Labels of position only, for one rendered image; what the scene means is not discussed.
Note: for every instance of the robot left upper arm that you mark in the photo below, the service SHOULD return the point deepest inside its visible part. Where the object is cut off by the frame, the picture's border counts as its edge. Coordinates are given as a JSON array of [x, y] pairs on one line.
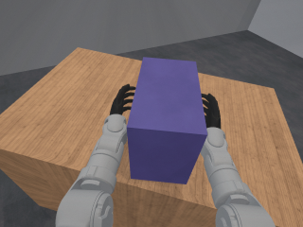
[[86, 208]]

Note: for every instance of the robot right hand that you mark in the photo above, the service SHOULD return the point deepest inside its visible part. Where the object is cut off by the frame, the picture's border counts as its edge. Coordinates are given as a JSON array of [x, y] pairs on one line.
[[213, 116]]

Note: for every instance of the robot right upper arm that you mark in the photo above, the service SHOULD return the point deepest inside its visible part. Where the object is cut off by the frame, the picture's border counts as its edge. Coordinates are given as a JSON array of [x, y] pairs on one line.
[[242, 215]]

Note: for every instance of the pedestal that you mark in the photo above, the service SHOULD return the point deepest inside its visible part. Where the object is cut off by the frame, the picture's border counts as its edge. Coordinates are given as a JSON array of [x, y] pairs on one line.
[[48, 135]]

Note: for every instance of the robot left hand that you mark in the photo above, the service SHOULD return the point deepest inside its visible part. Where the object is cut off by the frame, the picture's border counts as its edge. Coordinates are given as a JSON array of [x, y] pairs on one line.
[[120, 101]]

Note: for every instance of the robot right forearm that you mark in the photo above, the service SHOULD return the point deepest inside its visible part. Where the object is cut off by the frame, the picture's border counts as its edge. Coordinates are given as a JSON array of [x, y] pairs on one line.
[[225, 180]]

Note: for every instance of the carton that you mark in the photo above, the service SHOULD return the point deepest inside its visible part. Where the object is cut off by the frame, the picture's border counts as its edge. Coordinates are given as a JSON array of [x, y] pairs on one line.
[[166, 129]]

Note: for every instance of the robot left forearm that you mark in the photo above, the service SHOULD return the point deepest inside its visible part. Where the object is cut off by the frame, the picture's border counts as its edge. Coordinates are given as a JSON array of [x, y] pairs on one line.
[[100, 171]]

